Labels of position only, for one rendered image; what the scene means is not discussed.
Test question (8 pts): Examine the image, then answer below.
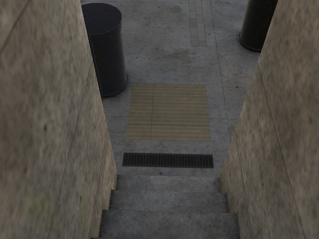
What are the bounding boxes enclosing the stairs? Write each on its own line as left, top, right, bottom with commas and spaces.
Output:
91, 174, 240, 239

